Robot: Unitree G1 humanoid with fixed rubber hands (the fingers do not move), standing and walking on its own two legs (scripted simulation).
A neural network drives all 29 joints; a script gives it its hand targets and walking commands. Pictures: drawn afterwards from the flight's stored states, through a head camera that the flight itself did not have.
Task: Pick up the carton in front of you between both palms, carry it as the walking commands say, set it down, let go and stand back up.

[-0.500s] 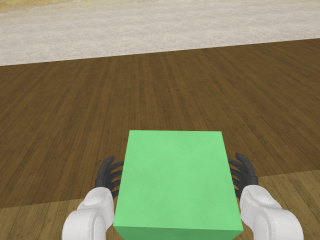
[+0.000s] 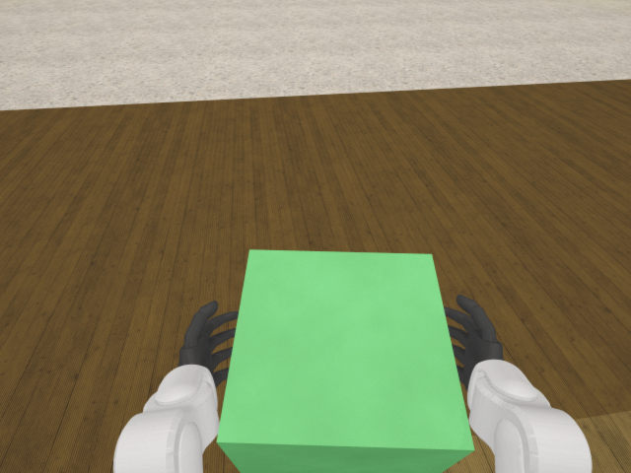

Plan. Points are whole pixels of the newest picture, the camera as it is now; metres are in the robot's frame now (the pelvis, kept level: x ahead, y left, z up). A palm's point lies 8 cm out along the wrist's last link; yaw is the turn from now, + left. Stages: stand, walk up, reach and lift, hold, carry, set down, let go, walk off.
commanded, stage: carry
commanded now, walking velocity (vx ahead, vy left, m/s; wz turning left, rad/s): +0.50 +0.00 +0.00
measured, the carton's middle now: (335, 378) +0.25 +0.00 +0.02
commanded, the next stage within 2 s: none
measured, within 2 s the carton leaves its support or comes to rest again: neither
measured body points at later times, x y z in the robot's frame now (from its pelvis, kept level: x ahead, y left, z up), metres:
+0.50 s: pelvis +0.34 -0.02 -0.02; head +0.35 -0.03 +0.43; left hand +0.64 +0.15 +0.07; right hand +0.67 -0.16 +0.07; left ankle +0.13 +0.08 -0.64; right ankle +0.45 -0.08 -0.72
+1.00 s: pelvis +0.68 +0.01 -0.02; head +0.74 +0.02 +0.42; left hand +1.03 +0.16 +0.05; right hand +1.03 -0.15 +0.06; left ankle +0.71 +0.07 -0.75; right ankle +0.53 -0.10 -0.64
